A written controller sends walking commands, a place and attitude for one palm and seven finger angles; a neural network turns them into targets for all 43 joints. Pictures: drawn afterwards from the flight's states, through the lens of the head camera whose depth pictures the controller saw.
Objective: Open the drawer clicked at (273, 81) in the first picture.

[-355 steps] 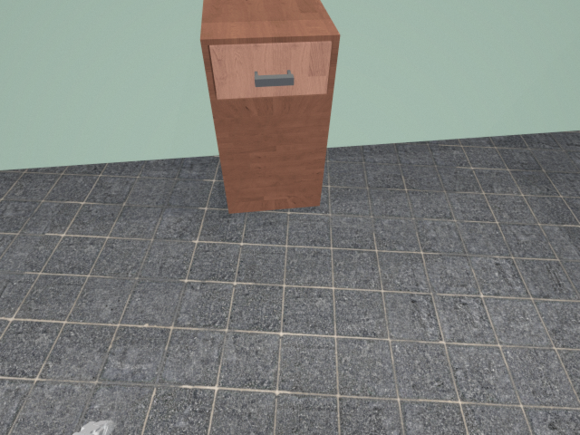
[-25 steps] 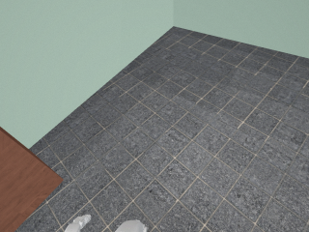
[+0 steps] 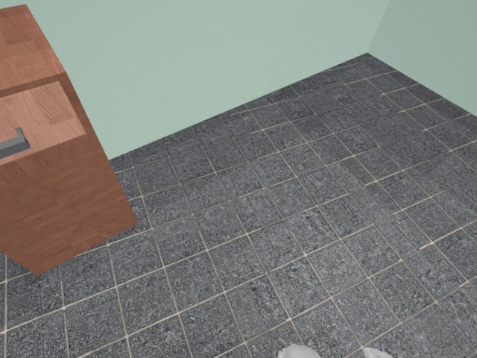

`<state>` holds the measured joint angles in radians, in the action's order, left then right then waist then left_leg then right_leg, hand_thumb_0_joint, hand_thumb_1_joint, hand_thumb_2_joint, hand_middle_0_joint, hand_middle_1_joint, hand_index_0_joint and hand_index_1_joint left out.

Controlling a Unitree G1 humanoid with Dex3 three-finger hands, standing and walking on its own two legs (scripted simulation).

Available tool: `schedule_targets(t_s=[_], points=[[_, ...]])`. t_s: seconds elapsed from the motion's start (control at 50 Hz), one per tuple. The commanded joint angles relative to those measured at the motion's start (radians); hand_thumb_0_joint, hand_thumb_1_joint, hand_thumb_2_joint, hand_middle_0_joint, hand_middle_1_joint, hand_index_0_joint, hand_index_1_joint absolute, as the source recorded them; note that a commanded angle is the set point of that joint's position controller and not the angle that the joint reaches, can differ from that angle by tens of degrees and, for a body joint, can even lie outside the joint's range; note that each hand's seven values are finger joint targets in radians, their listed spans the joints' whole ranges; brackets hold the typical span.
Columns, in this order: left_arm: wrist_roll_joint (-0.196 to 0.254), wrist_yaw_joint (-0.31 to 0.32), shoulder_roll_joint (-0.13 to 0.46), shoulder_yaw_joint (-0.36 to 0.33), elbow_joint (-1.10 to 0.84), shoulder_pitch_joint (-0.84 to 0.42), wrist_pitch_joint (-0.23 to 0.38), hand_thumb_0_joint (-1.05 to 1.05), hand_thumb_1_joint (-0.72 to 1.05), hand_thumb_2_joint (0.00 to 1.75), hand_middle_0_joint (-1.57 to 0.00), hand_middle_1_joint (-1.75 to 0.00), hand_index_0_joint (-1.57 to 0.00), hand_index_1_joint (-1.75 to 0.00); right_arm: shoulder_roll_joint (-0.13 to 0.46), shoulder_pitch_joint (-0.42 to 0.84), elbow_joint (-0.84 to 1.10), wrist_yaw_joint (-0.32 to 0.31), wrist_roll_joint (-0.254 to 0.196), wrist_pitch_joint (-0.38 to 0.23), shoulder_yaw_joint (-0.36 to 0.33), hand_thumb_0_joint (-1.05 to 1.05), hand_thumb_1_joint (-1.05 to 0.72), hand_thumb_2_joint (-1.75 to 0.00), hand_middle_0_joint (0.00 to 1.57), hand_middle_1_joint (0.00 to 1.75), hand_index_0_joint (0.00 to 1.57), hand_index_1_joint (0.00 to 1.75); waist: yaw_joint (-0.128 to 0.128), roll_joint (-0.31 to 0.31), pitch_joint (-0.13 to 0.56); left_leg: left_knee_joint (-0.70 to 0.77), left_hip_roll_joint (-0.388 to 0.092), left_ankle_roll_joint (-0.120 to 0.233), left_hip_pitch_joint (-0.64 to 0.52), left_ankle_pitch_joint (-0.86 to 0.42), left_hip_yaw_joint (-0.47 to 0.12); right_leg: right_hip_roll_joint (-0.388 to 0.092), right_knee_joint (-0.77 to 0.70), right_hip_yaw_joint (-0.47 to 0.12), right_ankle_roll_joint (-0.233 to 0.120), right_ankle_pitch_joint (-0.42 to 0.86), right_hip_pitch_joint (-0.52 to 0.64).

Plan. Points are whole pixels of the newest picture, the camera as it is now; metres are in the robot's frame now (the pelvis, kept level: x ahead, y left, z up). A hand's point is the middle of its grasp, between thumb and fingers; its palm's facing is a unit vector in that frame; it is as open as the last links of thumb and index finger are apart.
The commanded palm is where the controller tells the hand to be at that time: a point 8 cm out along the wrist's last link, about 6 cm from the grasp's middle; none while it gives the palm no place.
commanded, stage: turn to face it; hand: left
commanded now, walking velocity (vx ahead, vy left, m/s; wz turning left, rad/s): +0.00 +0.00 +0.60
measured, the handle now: out of the picture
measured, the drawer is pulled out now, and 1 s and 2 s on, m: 0.00 0.00 0.00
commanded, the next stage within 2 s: take the last steps up to it in 1.08 s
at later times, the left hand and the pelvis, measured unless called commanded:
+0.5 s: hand out of the picture +0.02 +0.16 -0.14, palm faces +0.32 -0.91 -0.28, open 7.4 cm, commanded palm none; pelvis +0.00 -0.05 +0.01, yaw +19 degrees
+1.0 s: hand out of the picture -0.07 +0.19 -0.16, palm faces +0.56 -0.79 -0.26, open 7.4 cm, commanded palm none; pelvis -0.02 -0.03 +0.00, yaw +32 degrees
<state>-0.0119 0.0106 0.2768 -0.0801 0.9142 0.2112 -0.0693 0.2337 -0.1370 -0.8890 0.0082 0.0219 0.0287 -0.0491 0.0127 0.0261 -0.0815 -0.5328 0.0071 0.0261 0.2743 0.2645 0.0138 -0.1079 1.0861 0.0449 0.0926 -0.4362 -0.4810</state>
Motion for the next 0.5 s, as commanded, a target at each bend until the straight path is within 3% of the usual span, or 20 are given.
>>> schedule_targets(t_s=[0.0, 0.1, 0.14, 0.16, 0.18, 0.2, 0.22, 0.24, 0.26, 0.28, 0.3, 0.32, 0.36, 0.42, 0.48], points=[[-0.002, 0.001, 0.066, -0.009, -0.112, -0.047, 0.037, 0.0, 0.9, 0.9, -0.2, -0.3, -0.2, -0.3, 0.209, -0.041, 0.056, -0.01, -0.001, -0.013, -0.057, 0.0, -0.9, -0.9, 0.2, 0.3, 0.2, 0.3, -0.042, -0.155, 0.116, 0.188, -0.227, 0.139, -0.131, -0.379, -0.269, 0.015, -0.079, -0.028, 0.007, 0.014, -0.038], [0.004, 0.005, 0.051, -0.001, -0.14, -0.056, 0.046, 0.0, 0.9, 0.9, -0.2, -0.3, -0.2, -0.3, 0.218, -0.036, 0.063, -0.007, 0.003, -0.003, -0.071, 0.0, -0.9, -0.9, 0.2, 0.3, 0.2, 0.3, -0.042, -0.196, 0.136, 0.14, -0.207, 0.14, -0.103, -0.409, -0.334, 0.064, -0.295, -0.018, -0.004, -0.004, 0.076], [0.008, 0.008, 0.055, -0.002, -0.132, 0.001, 0.054, 0.0, 0.9, 0.9, -0.2, -0.3, -0.2, -0.3, 0.218, -0.006, 0.072, -0.006, 0.002, 0.001, -0.073, 0.0, -0.9, -0.9, 0.2, 0.3, 0.2, 0.3, -0.013, -0.199, 0.145, 0.095, -0.186, 0.121, -0.044, -0.413, -0.355, 0.089, -0.436, -0.007, -0.011, 0.067, 0.19], [0.009, 0.01, 0.064, -0.005, -0.126, 0.042, 0.062, 0.0, 0.9, 0.9, -0.2, -0.3, -0.2, -0.3, 0.207, 0.004, 0.078, -0.006, -0.003, 0.002, -0.073, 0.0, -0.9, -0.9, 0.2, 0.3, 0.2, 0.3, 0.009, -0.177, 0.161, 0.05, -0.157, 0.094, 0.004, -0.379, -0.349, 0.089, -0.566, -0.001, -0.014, 0.161, 0.283], [0.003, 0.014, 0.106, -0.013, -0.12, 0.076, 0.074, 0.0, 0.9, 0.9, -0.2, -0.3, -0.2, -0.3, 0.178, 0.004, 0.083, -0.001, -0.012, 0.0, -0.07, 0.0, -0.9, -0.9, 0.2, 0.3, 0.2, 0.3, 0.029, -0.088, 0.169, -0.035, -0.103, 0.043, 0.104, -0.265, -0.318, 0.027, -0.711, -0.055, -0.028, 0.237, 0.415], [-0.015, 0.024, 0.205, -0.035, -0.122, 0.102, 0.085, 0.0, 0.9, 0.9, -0.2, -0.3, -0.2, -0.3, 0.098, -0.029, 0.103, 0.004, -0.018, -0.002, -0.058, 0.0, -0.9, -0.9, 0.2, 0.3, 0.2, 0.3, 0.034, 0.214, 0.185, -0.267, 0.043, -0.046, 0.307, 0.1, -0.133, -0.258, -0.81, -0.346, -0.12, 0.301, 0.547], [-0.012, 0.022, 0.238, -0.028, -0.134, 0.092, 0.075, 0.0, 0.9, 0.9, -0.2, -0.3, -0.2, -0.3, 0.118, -0.018, 0.118, 0.003, -0.006, 0.001, -0.063, 0.0, -0.9, -0.9, 0.2, 0.3, 0.2, 0.3, 0.035, 0.241, 0.165, -0.476, 0.054, -0.066, 0.329, 0.349, -0.092, -0.407, -0.811, -0.413, -0.225, 0.372, 0.428], [-0.007, 0.026, 0.191, -0.027, -0.138, 0.052, 0.077, 0.0, 0.9, 0.9, -0.2, -0.3, -0.2, -0.3, 0.138, -0.002, 0.099, 0.005, 0.0, 0.014, -0.07, 0.0, -0.9, -0.9, 0.2, 0.3, 0.2, 0.3, 0.027, 0.25, 0.125, -0.602, 0.015, -0.057, 0.309, 0.315, -0.133, -0.368, -0.829, -0.39, -0.24, 0.309, 0.322], [-0.006, 0.023, 0.162, -0.016, -0.148, 0.002, 0.075, 0.0, 0.9, 0.9, -0.2, -0.3, -0.2, -0.3, 0.135, -0.005, 0.081, 0.011, 0.0, 0.022, -0.073, 0.0, -0.9, -0.9, 0.2, 0.3, 0.2, 0.3, -0.002, 0.179, 0.065, -0.688, 0.002, -0.062, 0.313, 0.238, -0.117, -0.306, -0.832, -0.321, -0.226, 0.243, 0.263], [-0.007, 0.025, 0.126, -0.009, -0.159, -0.059, 0.073, 0.0, 0.9, 0.9, -0.2, -0.3, -0.2, -0.3, 0.129, -0.036, 0.058, 0.018, 0.001, 0.025, -0.07, 0.0, -0.9, -0.9, 0.2, 0.3, 0.2, 0.3, -0.036, 0.125, 0.047, -0.714, -0.021, -0.071, 0.312, 0.171, -0.099, -0.264, -0.811, -0.222, -0.21, 0.261, 0.257], [-0.008, 0.023, 0.106, -0.001, -0.163, -0.078, 0.077, 0.0, 0.9, 0.9, -0.2, -0.3, -0.2, -0.3, 0.115, -0.052, 0.041, 0.025, 0.003, 0.029, -0.066, 0.0, -0.9, -0.9, 0.2, 0.3, 0.2, 0.3, -0.044, 0.123, 0.042, -0.723, -0.027, -0.082, 0.3, 0.119, -0.073, -0.219, -0.792, -0.128, -0.19, 0.305, 0.26], [-0.009, 0.024, 0.099, 0.001, -0.162, -0.068, 0.081, 0.0, 0.9, 0.9, -0.2, -0.3, -0.2, -0.3, 0.11, -0.062, 0.036, 0.028, 0.001, 0.031, -0.062, 0.0, -0.9, -0.9, 0.2, 0.3, 0.2, 0.3, -0.041, 0.152, 0.05, -0.715, -0.031, -0.091, 0.299, 0.101, -0.053, -0.21, -0.785, -0.081, -0.186, 0.345, 0.279], [-0.01, 0.026, 0.102, 0.0, -0.142, -0.019, 0.081, 0.0, 0.9, 0.9, -0.2, -0.3, -0.2, -0.3, 0.105, -0.033, 0.038, 0.028, -0.001, 0.033, -0.057, 0.0, -0.9, -0.9, 0.2, 0.3, 0.2, 0.3, -0.017, 0.156, 0.054, -0.651, -0.036, -0.102, 0.296, 0.111, -0.03, -0.216, -0.777, -0.048, -0.195, 0.404, 0.327], [-0.014, 0.024, 0.128, -0.005, -0.111, 0.044, 0.076, 0.0, 0.9, 0.9, -0.2, -0.3, -0.2, -0.3, 0.094, 0.029, 0.047, 0.03, -0.003, 0.037, -0.049, 0.0, -0.9, -0.9, 0.2, 0.3, 0.2, 0.3, 0.017, 0.147, 0.055, -0.531, -0.037, -0.107, 0.266, 0.15, 0.01, -0.236, -0.766, -0.018, -0.206, 0.462, 0.364], [-0.018, 0.024, 0.147, -0.015, -0.093, 0.06, 0.072, 0.0, 0.9, 0.9, -0.2, -0.3, -0.2, -0.3, 0.086, 0.059, 0.055, 0.03, -0.008, 0.03, -0.04, 0.0, -0.9, -0.9, 0.2, 0.3, 0.2, 0.3, 0.029, 0.162, 0.079, -0.405, -0.046, -0.102, 0.22, 0.18, 0.041, -0.268, -0.744, 0.012, -0.218, 0.5, 0.391]])
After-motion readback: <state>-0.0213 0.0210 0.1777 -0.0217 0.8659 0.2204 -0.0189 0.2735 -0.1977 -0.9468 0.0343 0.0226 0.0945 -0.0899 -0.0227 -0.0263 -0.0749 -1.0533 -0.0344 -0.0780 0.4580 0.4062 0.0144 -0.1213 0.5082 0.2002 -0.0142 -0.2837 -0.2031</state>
